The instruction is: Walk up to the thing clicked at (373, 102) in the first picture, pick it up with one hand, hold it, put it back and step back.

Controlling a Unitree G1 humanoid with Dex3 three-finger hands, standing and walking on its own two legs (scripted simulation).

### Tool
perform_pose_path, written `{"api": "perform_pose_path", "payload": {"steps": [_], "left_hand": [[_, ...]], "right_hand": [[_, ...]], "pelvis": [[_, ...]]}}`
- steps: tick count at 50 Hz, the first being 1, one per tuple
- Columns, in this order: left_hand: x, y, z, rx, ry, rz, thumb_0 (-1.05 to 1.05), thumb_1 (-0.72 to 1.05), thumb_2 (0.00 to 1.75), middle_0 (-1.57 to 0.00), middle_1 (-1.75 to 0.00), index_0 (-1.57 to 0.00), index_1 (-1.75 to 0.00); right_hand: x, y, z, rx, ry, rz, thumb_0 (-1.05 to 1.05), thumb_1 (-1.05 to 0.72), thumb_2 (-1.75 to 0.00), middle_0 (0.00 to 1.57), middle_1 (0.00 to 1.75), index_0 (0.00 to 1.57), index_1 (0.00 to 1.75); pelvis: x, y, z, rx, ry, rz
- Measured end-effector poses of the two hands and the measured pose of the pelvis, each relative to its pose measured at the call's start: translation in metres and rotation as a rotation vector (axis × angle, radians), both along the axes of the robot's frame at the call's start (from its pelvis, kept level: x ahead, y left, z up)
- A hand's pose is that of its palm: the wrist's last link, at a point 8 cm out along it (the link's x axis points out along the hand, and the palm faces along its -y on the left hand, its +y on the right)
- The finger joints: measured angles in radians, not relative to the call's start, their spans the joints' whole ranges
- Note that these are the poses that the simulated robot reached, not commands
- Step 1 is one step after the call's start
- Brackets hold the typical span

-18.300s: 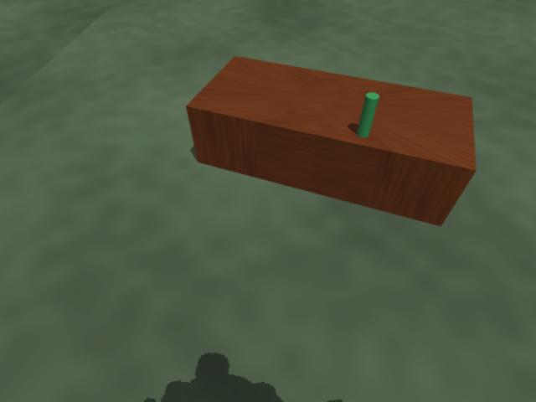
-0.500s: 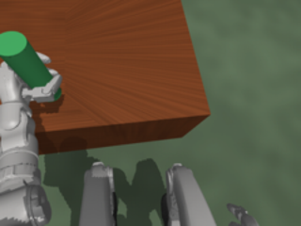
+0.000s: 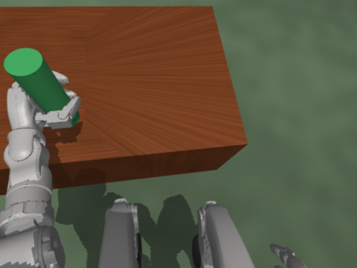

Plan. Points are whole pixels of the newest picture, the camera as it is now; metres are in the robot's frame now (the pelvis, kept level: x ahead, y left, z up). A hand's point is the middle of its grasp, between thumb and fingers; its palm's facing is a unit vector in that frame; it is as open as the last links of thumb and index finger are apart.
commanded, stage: lift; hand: left
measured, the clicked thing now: (50, 95) +0.46 +0.25 +0.03
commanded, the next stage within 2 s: hold in 1.40 s
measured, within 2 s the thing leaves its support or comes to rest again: neither
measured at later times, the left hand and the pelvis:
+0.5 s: hand (36, 99) +0.40 +0.23 +0.11, palm faces +0.19 -0.98 -0.02, open 7.2 cm; pelvis +0.02 +0.00 +0.09, yaw +3 degrees
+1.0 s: hand (16, 91) +0.37 +0.21 +0.18, palm faces +0.19 -0.98 -0.02, open 7.2 cm; pelvis +0.04 +0.00 +0.15, yaw +4 degrees
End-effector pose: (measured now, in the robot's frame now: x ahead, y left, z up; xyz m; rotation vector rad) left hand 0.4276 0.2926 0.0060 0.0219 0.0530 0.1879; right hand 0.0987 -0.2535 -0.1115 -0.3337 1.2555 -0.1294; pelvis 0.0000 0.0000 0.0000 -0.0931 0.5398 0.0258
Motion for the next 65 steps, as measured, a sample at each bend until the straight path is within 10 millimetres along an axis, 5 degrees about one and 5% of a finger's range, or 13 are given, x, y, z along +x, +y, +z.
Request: {"api": "perform_pose_path", "payload": {"steps": [13,34,65], "left_hand": [[-0.026,-0.006,0.049,0.002,-0.003,0.007,-0.01,-0.04,1.09,-0.83,-1.14,-0.87,-1.13],[-0.071,-0.021,0.139,-0.006,-0.003,0.011,-0.01,-0.06,1.12,-0.84,-1.13,-0.88,-1.13],[-0.088,-0.041,0.195,-0.009,-0.025,0.005,-0.01,-0.07,1.13,-0.85,-1.14,-0.89,-1.13]], "right_hand": [[0.018,0.008,0.039,0.026,-0.066,-0.004,0.0,-0.91,-0.9,0.2,0.3,0.2,0.3],[0.07,0.02,0.132,0.047,-0.248,0.04,0.0,-0.91,-0.89,0.2,0.3,0.2,0.3],[0.082,0.024,0.176,0.08,-0.284,0.038,0.01,-0.91,-0.9,0.2,0.3,0.2,0.3]], "pelvis": [[0.007,0.001,0.04,0.008,-0.063,0.017],[0.027,0.003,0.118,0.034,-0.226,0.051],[0.044,0.001,0.163,0.065,-0.351,0.054]]}}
